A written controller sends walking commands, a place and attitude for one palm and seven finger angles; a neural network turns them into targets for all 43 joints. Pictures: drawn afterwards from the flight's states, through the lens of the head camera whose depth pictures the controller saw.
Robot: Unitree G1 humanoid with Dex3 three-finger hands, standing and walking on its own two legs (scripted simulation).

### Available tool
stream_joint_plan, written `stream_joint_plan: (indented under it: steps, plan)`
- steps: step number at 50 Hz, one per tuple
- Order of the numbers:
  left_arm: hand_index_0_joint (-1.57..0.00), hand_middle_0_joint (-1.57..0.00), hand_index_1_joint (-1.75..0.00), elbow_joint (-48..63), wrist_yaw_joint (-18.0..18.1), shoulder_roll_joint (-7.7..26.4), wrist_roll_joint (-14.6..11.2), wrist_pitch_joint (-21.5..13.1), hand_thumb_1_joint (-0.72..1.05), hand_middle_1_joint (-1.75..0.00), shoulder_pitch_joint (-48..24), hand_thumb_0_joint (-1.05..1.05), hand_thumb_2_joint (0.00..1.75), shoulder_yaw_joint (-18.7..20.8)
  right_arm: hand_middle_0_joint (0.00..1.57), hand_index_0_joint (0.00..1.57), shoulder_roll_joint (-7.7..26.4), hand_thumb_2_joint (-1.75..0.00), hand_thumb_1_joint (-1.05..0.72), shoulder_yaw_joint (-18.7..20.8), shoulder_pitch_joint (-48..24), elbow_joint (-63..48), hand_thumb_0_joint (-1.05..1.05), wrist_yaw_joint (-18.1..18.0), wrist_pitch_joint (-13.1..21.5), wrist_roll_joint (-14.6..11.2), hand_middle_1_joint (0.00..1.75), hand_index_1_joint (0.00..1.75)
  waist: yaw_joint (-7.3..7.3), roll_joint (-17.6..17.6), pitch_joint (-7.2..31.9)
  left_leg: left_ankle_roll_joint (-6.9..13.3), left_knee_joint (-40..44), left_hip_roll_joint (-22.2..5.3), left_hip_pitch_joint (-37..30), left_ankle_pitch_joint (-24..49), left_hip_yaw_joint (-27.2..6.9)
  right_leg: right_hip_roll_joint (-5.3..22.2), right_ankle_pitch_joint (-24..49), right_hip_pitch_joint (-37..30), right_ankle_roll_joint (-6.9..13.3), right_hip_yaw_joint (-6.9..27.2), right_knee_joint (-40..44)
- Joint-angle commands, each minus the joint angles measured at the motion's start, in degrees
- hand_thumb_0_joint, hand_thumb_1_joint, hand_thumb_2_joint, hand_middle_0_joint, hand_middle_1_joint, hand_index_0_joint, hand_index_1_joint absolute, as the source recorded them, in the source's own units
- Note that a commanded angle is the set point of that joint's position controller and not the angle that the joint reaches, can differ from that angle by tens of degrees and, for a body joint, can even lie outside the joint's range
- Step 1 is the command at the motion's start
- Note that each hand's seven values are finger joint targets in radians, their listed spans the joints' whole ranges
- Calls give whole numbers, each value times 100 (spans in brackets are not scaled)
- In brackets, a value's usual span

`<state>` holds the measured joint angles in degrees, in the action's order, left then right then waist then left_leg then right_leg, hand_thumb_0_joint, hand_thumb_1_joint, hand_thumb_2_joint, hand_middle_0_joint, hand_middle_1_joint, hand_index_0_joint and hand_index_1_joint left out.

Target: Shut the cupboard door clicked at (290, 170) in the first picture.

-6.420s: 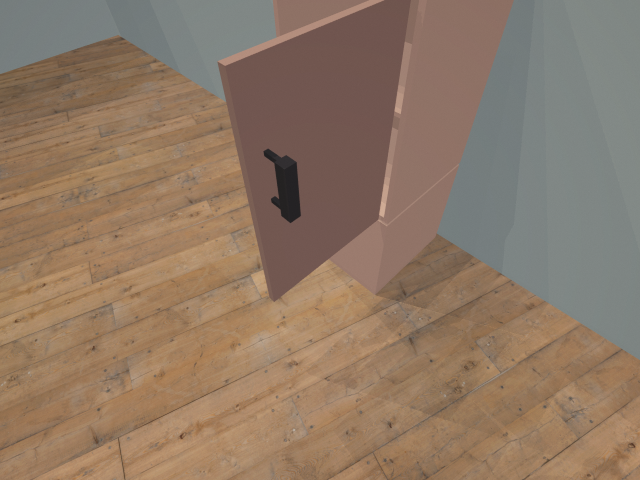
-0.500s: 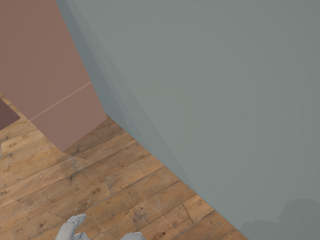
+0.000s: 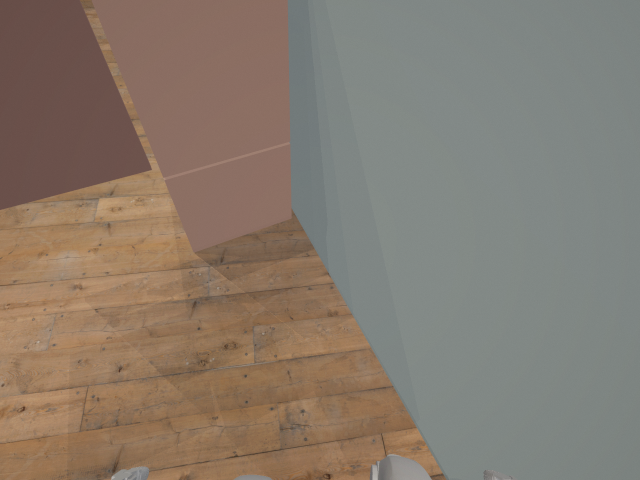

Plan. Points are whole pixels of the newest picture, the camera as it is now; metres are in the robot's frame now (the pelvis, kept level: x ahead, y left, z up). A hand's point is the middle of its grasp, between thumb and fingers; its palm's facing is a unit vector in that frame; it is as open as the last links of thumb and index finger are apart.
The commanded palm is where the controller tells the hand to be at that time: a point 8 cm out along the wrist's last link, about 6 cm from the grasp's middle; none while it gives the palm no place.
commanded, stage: turn to face it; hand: left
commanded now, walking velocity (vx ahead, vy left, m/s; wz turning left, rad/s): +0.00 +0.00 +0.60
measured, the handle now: out of the picture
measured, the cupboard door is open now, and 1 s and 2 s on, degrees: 89 89 89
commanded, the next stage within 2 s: take the last steps up to it in 0.72 s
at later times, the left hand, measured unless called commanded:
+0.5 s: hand out of the picture +0.01 +0.16 -0.17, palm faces +0.34 -0.92 -0.21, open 7.3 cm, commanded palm none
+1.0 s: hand out of the picture -0.01 +0.15 -0.16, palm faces +0.48 -0.84 -0.25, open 7.4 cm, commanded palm none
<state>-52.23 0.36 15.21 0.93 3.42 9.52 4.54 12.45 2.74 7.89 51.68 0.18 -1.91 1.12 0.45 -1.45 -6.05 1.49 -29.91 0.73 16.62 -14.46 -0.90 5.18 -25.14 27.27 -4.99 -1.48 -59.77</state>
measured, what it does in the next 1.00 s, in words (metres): steps on the spot, turning left: right foot, then left foot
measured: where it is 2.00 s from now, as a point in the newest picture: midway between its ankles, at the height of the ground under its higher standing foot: (235, 452)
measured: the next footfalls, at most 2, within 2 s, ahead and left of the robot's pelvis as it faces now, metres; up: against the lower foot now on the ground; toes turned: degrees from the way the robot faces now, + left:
right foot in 0.18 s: +0.06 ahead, -0.16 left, +0.00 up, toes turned +4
left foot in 0.54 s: +0.02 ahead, +0.08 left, +0.00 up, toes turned +24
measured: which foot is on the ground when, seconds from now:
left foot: down 0.00-0.16, up 0.18-0.52, down 0.54-0.92, up 0.94-1.00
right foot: up 0.00-0.16, down 0.18-0.54, up 0.56-0.90, down 0.92-1.00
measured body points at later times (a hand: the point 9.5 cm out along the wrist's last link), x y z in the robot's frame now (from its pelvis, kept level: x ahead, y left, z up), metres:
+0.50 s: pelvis +0.01 -0.04 +0.00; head +0.06 -0.02 +0.44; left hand -0.01 +0.21 -0.15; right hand +0.19 -0.25 -0.14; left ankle -0.02 +0.07 -0.72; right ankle +0.02 -0.16 -0.74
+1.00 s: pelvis +0.03 -0.05 +0.00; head +0.06 -0.06 +0.45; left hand -0.04 +0.19 -0.14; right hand +0.18 -0.25 -0.17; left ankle -0.03 +0.06 -0.69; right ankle +0.06 -0.16 -0.74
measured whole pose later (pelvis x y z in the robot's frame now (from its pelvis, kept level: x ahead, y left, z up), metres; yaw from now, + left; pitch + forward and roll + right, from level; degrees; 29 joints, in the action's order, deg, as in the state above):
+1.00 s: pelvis +0.03 -0.05 +0.00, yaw +28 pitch +0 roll +1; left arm -54.8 0.1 9.8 1.5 -0.5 12.8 2.5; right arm 12.6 3.5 12.0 57.3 0.9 -3.8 1.1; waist 0.2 2.4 -3.6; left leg -0.5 -52.3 1.6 24.1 -24.4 -1.7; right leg 3.1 -18.6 12.1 0.2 -5.0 -31.3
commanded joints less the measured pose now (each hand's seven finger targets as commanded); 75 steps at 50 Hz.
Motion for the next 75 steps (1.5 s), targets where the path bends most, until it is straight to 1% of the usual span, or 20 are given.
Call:
stream_joint_plan:
  steps: [1, 6, 7, 8, 9, 14, 20, 24, 25, 27, 34, 44, 46, 47, 49, 52, 64, 67, 69, 75]
  plan:
    - [-20, -20, -30, 546, 16, 299, -15, -147, 90, -30, -139, 0, 90, 23, 20, 20, 1272, -90, -90, 361, 205, -248, 0, -64, 55, 54, 30, 30, -183, 993, 807, 745, 998, -1306, -538, 1529, -1389, -155, 57, -205, 31, -16, 895]
    - [-20, -20, -30, 489, 56, 384, -55, -285, 90, -30, 344, 0, 90, 42, 20, 20, 1202, -90, -90, 408, -38, -333, 0, -50, 2, 0, 30, 30, 76, 1085, 1028, 467, 338, -957, 47, 1884, -1607, -445, 939, -1750, 127, -144, 3019]
    - [-20, -20, -30, 449, 97, 634, -29, -350, 90, -30, 614, 0, 90, 105, 20, 20, 1021, -90, -90, 387, -77, -396, 0, -30, 2, -47, 30, 30, 220, 488, 1109, 193, -146, -641, 637, 1146, -1444, -1, 1329, -2553, 226, 271, 3826]
    - [-20, -20, -30, 412, 152, 1163, 72, -403, 90, -30, 814, 0, 90, 216, 20, 20, 642, -90, -90, 338, -22, -516, 0, 12, 11, -93, 30, 30, 291, -1115, 1132, -288, -1418, 219, 1661, -821, -409, 1564, 1829, -3106, 756, 1780, 4340]
    - [-20, -20, -30, 465, 163, 1342, 76, -380, 90, -30, 717, 0, 90, 197, 20, 20, 697, -90, -90, 355, -31, -588, 0, 38, -13, -53, 30, 30, 259, -1382, 993, -373, -2830, 265, 1595, -2214, -186, 2457, 2500, -2398, 1344, 2071, 4383]
    - [-20, -20, -30, 581, 178, 570, 32, -411, 90, -30, 180, 0, 90, 12, 20, 20, 490, -90, -90, 283, -86, -279, 0, 143, -166, -31, 30, 30, -71, -1119, 562, -524, -3739, -209, 1563, -1117, 64, 1306, 3746, -2001, 1085, 167, 3921]
    - [-20, -20, -30, 311, 167, 819, 78, -418, 90, -30, 726, 0, 90, 112, 20, 20, 309, -90, -90, 137, -477, -328, 0, 150, -90, -57, 30, 30, 230, -1006, 722, -479, -1728, -144, 935, -1286, 571, 1536, 4520, -2538, 1176, -123, 3567]
    - [-20, -20, -30, 179, 114, 847, 41, -391, 90, -30, 664, 0, 90, 153, 20, 20, 398, -90, -90, 121, -107, -238, 0, 105, -2, -49, 30, 30, 11, -978, 904, -321, -54, -22, -161, -326, 712, 1367, 4283, -2227, 815, -423, 2889]
    - [-20, -20, -30, 226, 98, 787, -23, -373, 90, -30, 542, 0, 90, 145, 20, 20, 640, -90, -90, 176, 244, -143, 0, 87, 49, -25, 30, 30, -231, -500, 1090, -186, 619, -261, -996, 588, 551, 1283, 3851, -1709, 565, -627, 2291]
    - [-20, -20, -30, 580, 75, 223, -43, -276, 90, -30, 248, 0, 90, -52, 20, 20, 1606, -90, -90, 369, 826, -42, 0, -1, 54, 26, 30, 30, -514, 1809, 1270, 1174, 882, -2539, -1813, 3937, -1949, 212, -1359, 243, 48, -504, 290]
    - [-20, -20, -30, 36, 13, 224, -8, -121, 90, -30, 297, 0, 90, -20, 20, 20, 984, -90, -90, 159, 135, -85, 0, -178, 134, 14, 30, 30, -63, 938, 800, 817, 1087, -1497, -890, 2429, -855, 33, 12, 13, 109, 47, -8]
    - [-20, -20, -30, -148, 9, 206, 3, -304, 90, -30, 795, 0, 90, -34, 20, 20, 887, -90, -90, 189, 95, 73, 0, -91, 60, -16, 30, 30, 176, 846, 834, 442, 692, -907, 273, -234, -938, -333, 814, -2262, 252, -278, 3338]
    - [-20, -20, -30, -207, 51, 1065, 121, -407, 90, -30, 1306, 0, 90, 178, 20, 20, 286, -90, -90, 98, -53, -203, 0, 3, 81, -58, 30, 30, 508, -1677, 468, -207, -1764, 307, 2238, -2025, 207, 1960, -835, -3102, 1084, 2536, 5056]
    - [-20, -20, -30, -121, 64, 1091, 57, -422, 90, -30, 1306, 0, 90, 147, 20, 20, 681, -90, -90, 179, -303, -289, 0, 49, 44, 28, 30, 30, 555, -1224, 178, -183, -2881, -12, 2238, -1850, -229, 2354, -1373, -2195, 1433, 2815, 5360]
    - [-20, -20, -30, -68, 90, 658, 34, -507, 90, -30, 721, 0, 90, 75, 20, 20, 670, -90, -90, 268, -151, -109, 0, 121, -19, 48, 30, 30, 136, -1170, -147, -214, -3717, -336, 2298, -797, -376, 1887, -1252, -1696, 1224, 2165, 5359]
    - [-20, -20, -30, -175, 64, 323, 3, -691, 90, -30, 853, 0, 90, 2, 20, 20, 413, -90, -90, 204, 15, 118, 0, 198, 10, 34, 30, 30, 84, -835, 66, -419, -3543, -416, 2197, 12, -90, 1381, 1041, -2169, 966, 691, 5034]
    - [-20, -20, -30, -909, 64, 488, 97, -727, 90, -30, 1613, 0, 90, 58, 20, 20, 78, -90, -90, 17, -733, -85, 0, 331, 175, -28, 30, 30, 331, -1100, -10, -248, -823, -340, 1212, -235, 746, 1641, 2809, -2540, 927, -231, 4429]
    - [-20, -20, -30, -839, 27, 516, 61, -676, 90, -30, 1281, 0, 90, 85, 20, 20, 494, -90, -90, 93, 827, 371, 0, 195, 298, 22, 30, 30, -452, -447, 709, -51, 311, -8, -1358, 27, 1094, 1176, 3358, -1631, 633, -867, 2570]
    - [-20, -20, -30, -403, -41, -110, -13, -633, 90, -30, 1047, 0, 90, -76, 20, 20, 1557, -90, -90, 359, 2323, 695, 0, -22, 343, 70, 30, 30, -931, 1768, 1674, 941, 1014, -2228, -3067, 430, -1980, -51, -1015, 699, 317, -796, -707]
    - [-20, -20, -30, -612, -96, -292, 79, -454, 90, -30, 896, 0, 90, -71, 20, 20, 471, -90, -90, 38, 879, 475, 0, -130, 515, 35, 30, 30, -18, 845, 417, 805, 1952, -1637, -513, 71, -609, 436, 602, 619, 493, -95, -1027]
